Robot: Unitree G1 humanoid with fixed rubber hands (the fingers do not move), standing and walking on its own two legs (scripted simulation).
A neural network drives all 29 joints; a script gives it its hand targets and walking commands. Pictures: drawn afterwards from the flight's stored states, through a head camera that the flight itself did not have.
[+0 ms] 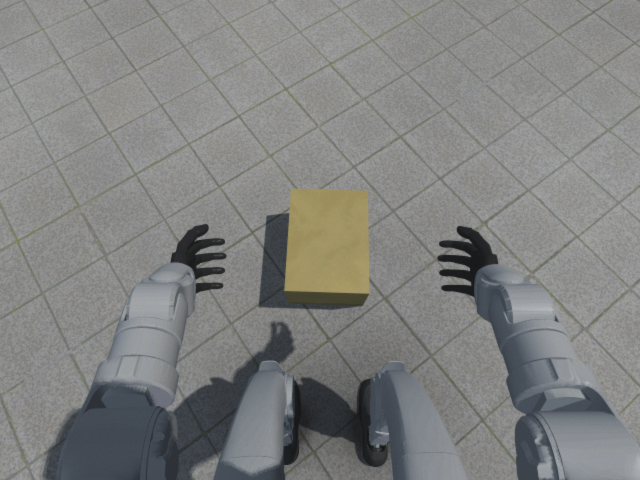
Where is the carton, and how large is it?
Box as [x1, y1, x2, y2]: [284, 189, 368, 305]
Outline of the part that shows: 291,189 284,291 288,302 362,305 368,294 367,191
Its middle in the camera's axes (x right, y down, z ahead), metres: +0.03 +0.02 +1.09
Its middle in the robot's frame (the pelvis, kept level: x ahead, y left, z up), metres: +0.59 -0.01 -0.60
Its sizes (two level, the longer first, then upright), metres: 0.291 0.214 0.155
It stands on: the floor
